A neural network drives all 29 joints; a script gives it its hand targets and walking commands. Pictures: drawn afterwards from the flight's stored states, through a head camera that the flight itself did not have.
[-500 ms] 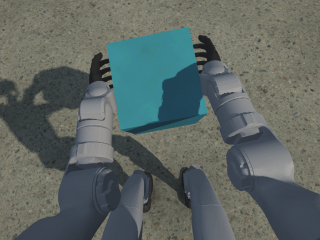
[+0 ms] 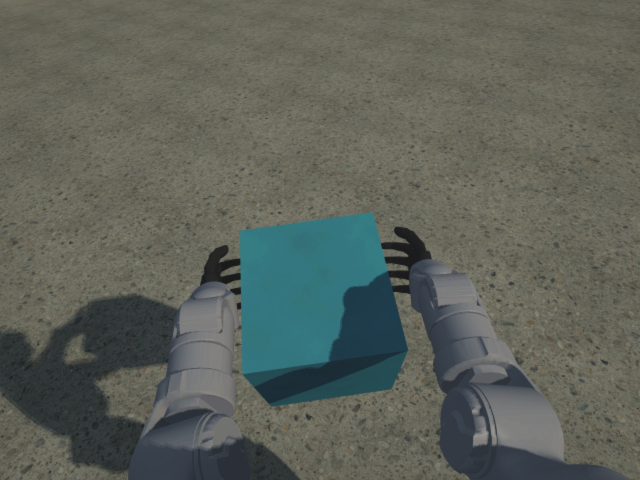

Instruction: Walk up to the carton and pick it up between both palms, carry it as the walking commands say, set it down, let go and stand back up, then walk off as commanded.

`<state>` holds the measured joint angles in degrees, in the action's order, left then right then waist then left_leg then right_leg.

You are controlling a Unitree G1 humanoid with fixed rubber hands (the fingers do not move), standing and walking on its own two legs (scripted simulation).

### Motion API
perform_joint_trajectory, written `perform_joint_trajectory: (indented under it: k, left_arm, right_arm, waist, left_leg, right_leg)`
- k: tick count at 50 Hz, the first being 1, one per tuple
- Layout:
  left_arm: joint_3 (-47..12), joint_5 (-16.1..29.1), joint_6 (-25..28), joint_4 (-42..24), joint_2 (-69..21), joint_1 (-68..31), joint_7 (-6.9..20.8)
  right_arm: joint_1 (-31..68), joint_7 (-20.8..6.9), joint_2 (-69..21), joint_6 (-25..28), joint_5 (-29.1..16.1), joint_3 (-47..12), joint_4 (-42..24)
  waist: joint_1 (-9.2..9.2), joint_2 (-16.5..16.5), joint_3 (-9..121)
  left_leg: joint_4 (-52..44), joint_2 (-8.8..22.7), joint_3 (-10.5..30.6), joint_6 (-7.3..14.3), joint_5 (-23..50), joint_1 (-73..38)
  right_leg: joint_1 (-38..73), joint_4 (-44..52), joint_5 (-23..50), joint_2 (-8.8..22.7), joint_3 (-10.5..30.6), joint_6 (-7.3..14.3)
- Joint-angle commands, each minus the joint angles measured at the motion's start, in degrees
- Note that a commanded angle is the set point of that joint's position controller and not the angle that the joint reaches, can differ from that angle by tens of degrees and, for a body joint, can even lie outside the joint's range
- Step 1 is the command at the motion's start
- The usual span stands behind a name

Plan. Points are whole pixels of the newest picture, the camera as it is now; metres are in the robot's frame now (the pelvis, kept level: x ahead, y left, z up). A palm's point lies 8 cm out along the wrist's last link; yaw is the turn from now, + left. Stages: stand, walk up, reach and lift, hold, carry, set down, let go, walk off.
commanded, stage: reach and lift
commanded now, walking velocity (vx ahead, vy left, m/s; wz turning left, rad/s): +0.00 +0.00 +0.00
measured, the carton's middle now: (319, 314) +0.37 +0.03 -0.01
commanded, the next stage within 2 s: hold in 1.76 s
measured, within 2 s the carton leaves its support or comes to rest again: neither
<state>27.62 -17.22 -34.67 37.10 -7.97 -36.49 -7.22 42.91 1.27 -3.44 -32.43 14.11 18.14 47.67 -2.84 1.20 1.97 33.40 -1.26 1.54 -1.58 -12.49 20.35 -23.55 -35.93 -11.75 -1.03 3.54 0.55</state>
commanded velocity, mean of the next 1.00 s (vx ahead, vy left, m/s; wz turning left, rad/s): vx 0.00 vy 0.00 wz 0.00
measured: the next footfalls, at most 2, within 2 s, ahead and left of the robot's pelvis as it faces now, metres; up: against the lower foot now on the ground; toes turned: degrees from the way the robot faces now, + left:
none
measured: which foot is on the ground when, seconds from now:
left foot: down 0.00-1.00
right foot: down 0.00-1.00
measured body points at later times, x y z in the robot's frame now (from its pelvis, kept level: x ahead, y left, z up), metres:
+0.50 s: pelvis +0.02 +0.01 +0.01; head -0.03 +0.00 +0.46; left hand +0.35 +0.17 +0.08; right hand +0.38 -0.11 +0.08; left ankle +0.06 +0.13 -0.72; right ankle +0.08 -0.11 -0.72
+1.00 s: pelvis +0.02 +0.01 +0.01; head -0.04 +0.00 +0.45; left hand +0.36 +0.15 +0.07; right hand +0.36 -0.13 +0.07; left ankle +0.06 +0.13 -0.72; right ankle +0.08 -0.11 -0.72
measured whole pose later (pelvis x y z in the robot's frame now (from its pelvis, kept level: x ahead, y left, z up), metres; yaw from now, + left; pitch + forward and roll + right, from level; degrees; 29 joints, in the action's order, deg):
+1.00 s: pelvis +0.02 +0.01 +0.01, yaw +0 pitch -3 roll +1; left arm 19.8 -16.7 -40.5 32.7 -9.4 -30.6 -7.3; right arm 33.0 8.9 -7.2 -38.7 14.1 17.9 37.2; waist 0.4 1.2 5.1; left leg 30.4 -1.1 1.7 -0.6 -13.2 14.0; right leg -16.2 -30.8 -11.4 -1.0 3.5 -0.1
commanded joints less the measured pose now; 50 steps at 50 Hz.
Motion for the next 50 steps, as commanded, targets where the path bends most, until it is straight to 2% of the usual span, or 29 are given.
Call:
perform_joint_trajectory:
  k: [1, 5, 8, 12, 14, 18, 21, 26, 30, 35, 42, 50]
  left_arm:
    - [-31.6, 16.5, -1.3, -8.6, -66.8, -36.4, 18.6]
    - [-32.2, 15.5, -4.2, -8.6, -64.6, -31.1, 18.2]
    - [-31.9, 15.4, -4.6, -8.7, -65.0, -32.4, 18.2]
    - [-36.9, 18.1, -4.5, -12.0, -67.5, -34.2, 18.4]
    - [-38.1, 18.6, -4.8, -12.0, -67.8, -33.9, 18.4]
    - [-34.7, 16.6, -5.1, -7.8, -66.8, -31.8, 18.4]
    - [-32.8, 15.7, -4.9, -4.7, -66.3, -32.6, 19.1]
    - [-34.9, 17.5, -3.7, -5.8, -67.1, -35.3, 20.2]
    - [-33.6, 17.1, -3.2, -4.2, -66.0, -34.9, 20.4]
    - [-32.7, 16.6, -2.5, -4.7, -64.5, -35.6, 20.1]
    - [-32.8, 16.7, -2.2, -3.7, -64.4, -34.9, 20.6]
    - [-34.8, 17.4, -2.5, -5.0, -65.0, -31.6, 21.0]
  right_arm:
    - [30.3, -15.5, -68.1, 0.6, -13.9, -26.1, -17.8]
    - [25.1, -15.7, -66.8, -3.0, -13.6, -27.1, -17.1]
    - [26.3, -16.3, -66.3, -3.6, -13.5, -26.2, -16.5]
    - [28.0, -16.6, -67.7, -3.5, -15.8, -29.0, -20.0]
    - [27.4, -16.6, -67.7, -4.0, -16.0, -29.1, -19.9]
    - [24.1, -17.1, -66.6, -5.2, -13.8, -24.5, -13.8]
    - [22.6, -17.3, -65.3, -5.2, -11.4, -20.3, -9.9]
    - [24.5, -16.8, -66.3, -4.5, -11.6, -21.4, -13.1]
    - [26.8, -16.5, -67.5, -4.5, -12.8, -22.8, -15.1]
    - [26.9, -16.5, -69.4, -4.9, -13.7, -23.6, -14.4]
    - [24.9, -16.1, -69.6, -5.0, -12.9, -22.5, -13.1]
    - [23.2, -15.9, -70.4, -5.2, -13.6, -25.1, -16.5]
  waist:
    - [-1.66, -1.6, 35.4]
    - [-1.51, -1.2, 26.0]
    - [-1.68, -1.3, 23.2]
    - [-0.94, -0.6, 30.6]
    - [0.0, -0.8, 30.8]
    - [1.0, -0.6, 23.7]
    - [2.91, 0.0, 19.8]
    - [4.99, -0.6, 24.4]
    - [4.09, -1.4, 24.2]
    - [3.07, -1.9, 24.7]
    - [4.32, -2.3, 24.3]
    - [4.2, -2.9, 26.1]
  left_leg:
    - [-8.1, -4.2, 1.2, 0.6, 11.8, -13.9]
    - [-10.1, -3.7, 2.1, 0.5, 7.5, -12.4]
    - [-10.7, -3.1, 2.3, 0.5, 4.5, -11.3]
    - [-10.3, -3.2, 2.4, 0.1, 9.1, -14.7]
    - [-10.4, -3.1, 2.7, 0.0, 9.4, -14.8]
    - [-11.9, -2.2, 3.5, 0.3, 3.2, -10.6]
    - [-13.1, -1.7, 3.5, 0.6, -1.5, -8.0]
    - [-12.1, -2.0, 3.0, 0.9, -0.3, -9.3]
    - [-11.4, -2.4, 2.6, 1.4, -1.1, -8.3]
    - [-10.5, -2.9, 2.2, 1.8, -1.0, -8.7]
    - [-10.0, -3.1, 1.9, 1.8, -1.1, -8.7]
    - [-9.8, -3.3, 1.9, 1.8, 2.6, -10.4]
  right_leg:
    - [23.5, 9.5, 13.1, -3.1, 0.1, -0.5]
    - [20.3, 11.4, 7.0, -3.1, 0.2, -0.6]
    - [19.5, 11.9, 3.6, -3.3, -0.2, -0.5]
    - [23.8, 10.6, 8.4, -4.1, -0.7, -0.7]
    - [23.9, 10.4, 8.8, -4.3, -0.8, -0.8]
    - [21.6, 10.5, 5.3, -4.3, -1.1, -1.0]
    - [21.6, 10.7, 3.5, -4.2, -1.4, -0.9]
    - [23.7, 10.5, 5.2, -4.0, -1.2, -0.9]
    - [23.3, 10.7, 3.9, -3.7, -0.8, -1.1]
    - [21.9, 11.1, 2.9, -3.3, -0.3, -1.2]
    - [20.6, 11.8, 2.2, -3.1, 0.0, -1.1]
    - [21.9, 12.0, 5.5, -3.2, -0.1, -1.2]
